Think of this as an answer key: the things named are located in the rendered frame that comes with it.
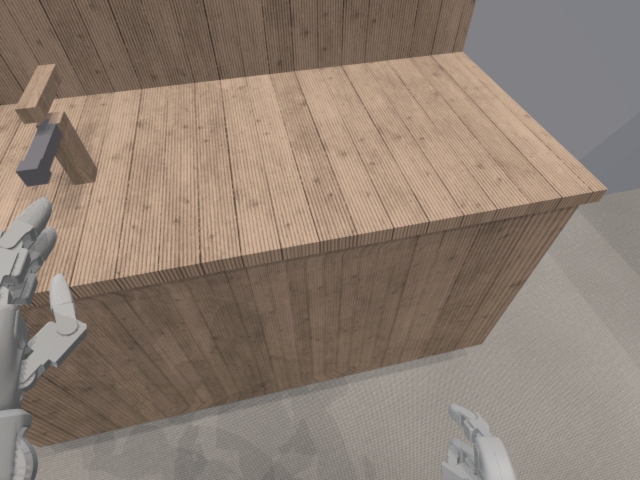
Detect robot left forearm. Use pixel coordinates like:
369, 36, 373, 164
0, 409, 38, 480

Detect robot left hand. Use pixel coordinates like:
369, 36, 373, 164
0, 197, 87, 411

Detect counter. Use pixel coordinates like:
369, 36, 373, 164
0, 0, 608, 447

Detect robot right hand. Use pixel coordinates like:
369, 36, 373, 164
442, 403, 517, 480

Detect tap lever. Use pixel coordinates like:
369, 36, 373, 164
15, 118, 62, 187

